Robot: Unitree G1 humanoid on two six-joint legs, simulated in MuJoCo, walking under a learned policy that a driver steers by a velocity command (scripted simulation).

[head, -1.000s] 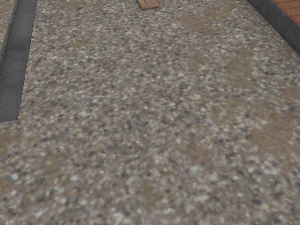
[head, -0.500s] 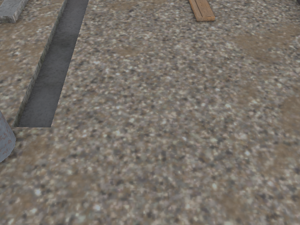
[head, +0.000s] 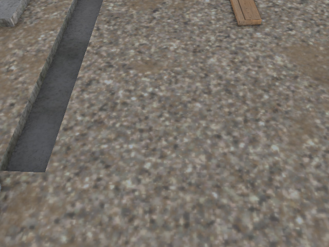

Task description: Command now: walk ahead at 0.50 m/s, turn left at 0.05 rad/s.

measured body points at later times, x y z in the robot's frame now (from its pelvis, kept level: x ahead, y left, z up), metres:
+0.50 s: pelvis +0.29 +0.02 +0.00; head +0.31 +0.03 +0.45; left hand +0.30 +0.27 -0.15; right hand +0.38 -0.24 -0.13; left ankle +0.34 +0.07 -0.74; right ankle +0.19 -0.09 -0.65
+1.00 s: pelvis +0.55 -0.04 -0.01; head +0.58 -0.05 +0.44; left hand +0.71 +0.21 -0.13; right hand +0.50 -0.28 -0.16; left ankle +0.40 +0.08 -0.66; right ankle +0.63 -0.11 -0.74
